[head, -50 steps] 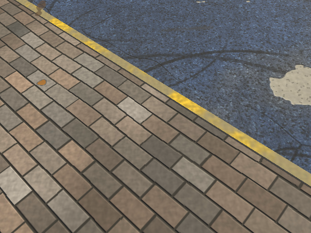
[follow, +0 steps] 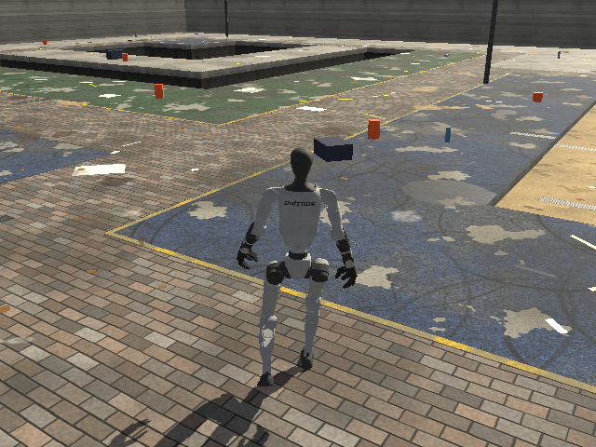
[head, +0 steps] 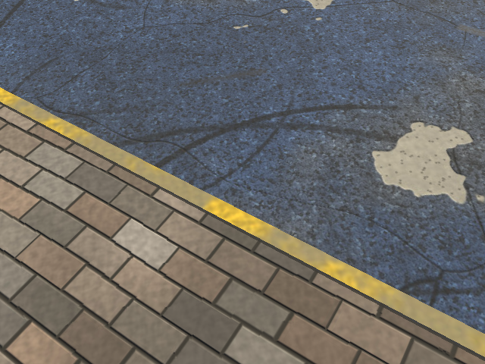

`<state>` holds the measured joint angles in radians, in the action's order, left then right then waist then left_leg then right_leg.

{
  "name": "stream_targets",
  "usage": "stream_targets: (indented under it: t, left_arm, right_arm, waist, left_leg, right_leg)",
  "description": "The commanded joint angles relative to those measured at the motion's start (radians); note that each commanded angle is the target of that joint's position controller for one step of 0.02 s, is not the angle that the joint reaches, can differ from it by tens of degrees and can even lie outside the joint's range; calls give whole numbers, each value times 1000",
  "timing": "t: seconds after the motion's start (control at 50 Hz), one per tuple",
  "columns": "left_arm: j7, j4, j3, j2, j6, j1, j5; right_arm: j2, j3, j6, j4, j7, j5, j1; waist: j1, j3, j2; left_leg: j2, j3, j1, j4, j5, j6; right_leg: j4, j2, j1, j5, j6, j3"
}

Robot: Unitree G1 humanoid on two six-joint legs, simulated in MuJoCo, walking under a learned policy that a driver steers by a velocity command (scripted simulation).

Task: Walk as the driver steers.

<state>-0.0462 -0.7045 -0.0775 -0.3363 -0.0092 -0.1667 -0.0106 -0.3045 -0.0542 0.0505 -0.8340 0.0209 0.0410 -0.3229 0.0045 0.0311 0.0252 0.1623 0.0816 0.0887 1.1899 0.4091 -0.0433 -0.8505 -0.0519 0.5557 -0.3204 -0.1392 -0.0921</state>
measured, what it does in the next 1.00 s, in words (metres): walks ahead, turning left: left foot, then right foot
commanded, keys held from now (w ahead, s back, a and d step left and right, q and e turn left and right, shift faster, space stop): w+e+shift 0.10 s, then w+q+shift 0.90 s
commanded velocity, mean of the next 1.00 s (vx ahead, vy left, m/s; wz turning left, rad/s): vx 0.98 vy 0.00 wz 0.35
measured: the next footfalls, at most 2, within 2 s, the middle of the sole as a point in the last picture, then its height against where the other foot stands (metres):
left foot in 0.42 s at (274, 310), level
right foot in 0.84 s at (324, 188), level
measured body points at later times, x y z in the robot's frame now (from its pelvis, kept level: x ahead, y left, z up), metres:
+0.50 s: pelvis +0.47 -0.05 +0.01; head +0.49 -0.07 +0.46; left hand +0.55 +0.22 -0.10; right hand +0.53 -0.34 -0.12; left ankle +0.57 -0.02 -0.69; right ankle +0.21 -0.11 -0.55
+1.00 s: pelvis +0.95 -0.09 +0.04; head +0.98 -0.09 +0.49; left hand +0.94 +0.21 -0.05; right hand +1.17 -0.34 -0.07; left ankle +0.83 -0.03 -0.58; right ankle +0.99 -0.22 -0.69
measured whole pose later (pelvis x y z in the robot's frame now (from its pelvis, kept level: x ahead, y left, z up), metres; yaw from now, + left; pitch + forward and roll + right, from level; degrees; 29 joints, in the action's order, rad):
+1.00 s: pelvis +0.95 -0.09 +0.04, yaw +24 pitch +3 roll -1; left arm 0.01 -0.75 -0.03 -0.31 0.09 -0.25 -0.05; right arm -0.39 -0.09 0.02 -0.77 0.04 0.02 -0.25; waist 0.01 0.01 0.05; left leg -0.01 -0.01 0.52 1.30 0.29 0.10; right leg -0.47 0.04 0.25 -0.26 0.03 -0.09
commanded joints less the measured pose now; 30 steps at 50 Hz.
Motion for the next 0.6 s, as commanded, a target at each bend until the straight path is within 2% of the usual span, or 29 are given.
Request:
stream_targets:
  t: [0.02, 0.04, 0.06, 0.08, 0.1, 0.12, 0.18, 0.24, 0.28, 0.32, 0.36, 0.38, 0.4, 0.42, 0.44, 0.46, 0.48, 0.5, 0.52, 0.54, 0.56, 0.6]
  left_arm:
    - [33, -39, -74, -248, 15, -299, -13]
    - [38, -32, -63, -211, 27, -241, -8]
    - [42, -15, -51, -185, 38, -191, -5]
    - [40, -10, -39, -152, 49, -176, 4]
    - [38, -10, -32, -136, 60, -183, 11]
    - [36, -12, -24, -115, 71, -188, 9]
    - [32, -46, -12, -88, 100, -269, 9]
    - [29, -74, -1, -73, 121, -319, 20]
    - [36, -100, 6, -81, 131, -335, 14]
    - [47, -113, 7, -110, 140, -315, 5]
    - [70, -124, -2, -150, 128, -298, -22]
    - [82, -119, -8, -164, 113, -269, -47]
    - [91, -111, -13, -175, 98, -223, -65]
    - [97, -91, -21, -196, 85, -119, -65]
    - [83, -54, 12, -78, 103, -32, -66]
    - [51, 9, 39, 19, 125, -192, -1]
    - [53, 18, 58, -38, 145, -135, -24]
    - [43, 30, 56, -74, 155, -58, -31]
    - [41, 39, 64, -69, 158, -24, -44]
    - [38, 62, 71, -52, 142, 6, -64]
    - [33, 73, 83, -30, 117, -5, -77]
    - [30, 115, 100, -11, 87, 45, -78]
  right_arm:
    - [-90, 8, 69, 208, -1, 2, 177]
    - [-80, 12, 61, 197, -5, 19, 168]
    - [-78, 16, 44, 189, -5, 28, 120]
    - [-84, 16, 24, 184, -3, 33, 115]
    - [-82, 17, 7, 187, 0, 34, 122]
    - [-74, 21, -5, 178, 4, 33, 126]
    - [-45, 37, -6, 218, 20, 13, 273]
    - [-28, 47, 5, 234, 30, -12, 368]
    - [-17, 52, 11, 240, 36, -24, 408]
    - [-38, 47, 17, 216, 35, -32, 360]
    - [-90, 28, 14, 176, 28, -34, 262]
    - [-128, 13, 8, 132, 22, -36, 123]
    - [-161, -5, 3, 65, 15, -41, -82]
    - [-187, -26, -1, -10, 4, -41, -328]
    - [-214, -40, -13, -53, -8, -37, -433]
    - [-252, -50, -19, -36, -6, -10, -255]
    - [-183, -50, -17, 21, 2, -20, -145]
    - [-137, -42, -14, 13, 0, -30, -127]
    - [-99, -33, -9, 4, -1, -27, -111]
    - [-100, -27, 1, -5, -10, -29, -105]
    - [-97, -20, 11, -16, -16, -30, -94]
    - [-126, -26, 35, -7, -10, -34, -84]
  waist:
    - [-89, -78, -42]
    - [-48, -54, 12]
    - [-2, -50, -31]
    - [12, -36, -33]
    - [17, -20, -26]
    - [22, 0, -3]
    - [-34, 87, -25]
    - [-85, 95, -42]
    - [-93, 92, -60]
    - [-57, 58, -79]
    - [9, -26, -121]
    - [81, -100, -139]
    - [173, -173, -149]
    - [319, -206, -109]
    - [318, -188, 68]
    - [80, -257, 401]
    - [103, -233, 122]
    - [78, -143, -35]
    - [37, -64, -151]
    - [4, -6, -164]
    - [-39, 37, -140]
    - [-55, 91, -95]
  left_leg:
    - [-63, -133, 757, 271, -97, 38]
    - [-29, -143, 675, 185, -109, 42]
    - [-23, -145, 610, 144, -123, 33]
    - [-15, -147, 580, 111, -117, 23]
    - [-13, -142, 578, 66, -110, 10]
    - [-4, -119, 586, 6, -135, 5]
    - [-16, -44, 651, -231, -337, 13]
    - [-54, 23, 616, -448, -523, 59]
    - [-92, 56, 550, -573, -591, 106]
    - [-149, 62, 465, -627, -605, 149]
    - [-244, 79, 364, -615, -501, 173]
    - [-290, 94, 253, -588, -436, 183]
    - [-314, 92, 92, -573, -393, 194]
    - [-269, 34, -114, -653, -361, 242]
    - [-148, -167, -313, -543, -210, 291]
    - [83, -875, -534, -778, -29, 526]
    - [98, -966, -443, -923, 85, 509]
    - [82, -863, -280, -953, 129, 472]
    - [38, -772, -104, -985, 55, 426]
    - [-8, -687, 34, -993, -23, 404]
    - [-47, -632, 150, -1012, -59, 398]
    - [-102, -538, 313, -1057, -101, 394]
  right_leg:
    - [593, 275, -679, -160, -182, 755]
    - [580, 213, -556, -113, -145, 638]
    - [588, 183, -467, -66, -152, 588]
    - [608, 155, -407, -35, -159, 553]
    - [631, 136, -370, -33, -170, 530]
    - [658, 124, -349, -20, -163, 483]
    - [748, 102, -367, 226, -118, 374]
    - [777, 95, -451, 538, -36, 256]
    - [829, 115, -517, 679, 1, 192]
    - [799, 153, -611, 987, 38, 116]
    - [662, 187, -735, 1364, 78, 77]
    - [492, 200, -764, 1524, 95, 61]
    - [247, 206, -738, 1610, 106, 43]
    - [-159, 164, -591, 1521, 119, 3]
    - [-631, 20, -230, 560, 110, 25]
    - [-918, -130, 253, -170, 173, 152]
    - [-839, -36, 281, -39, 124, 256]
    - [-747, 20, 245, 33, 116, 266]
    - [-637, 57, 182, 56, 107, 237]
    - [-591, 80, 144, 33, 124, 232]
    - [-525, 102, 114, 20, 141, 219]
    - [-334, 145, 77, 18, 168, 168]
